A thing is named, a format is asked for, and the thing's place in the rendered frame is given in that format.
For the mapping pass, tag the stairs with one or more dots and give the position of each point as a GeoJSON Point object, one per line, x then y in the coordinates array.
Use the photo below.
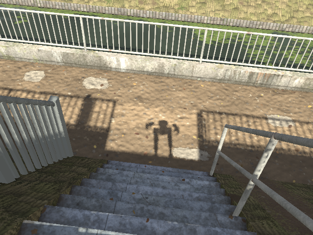
{"type": "Point", "coordinates": [123, 198]}

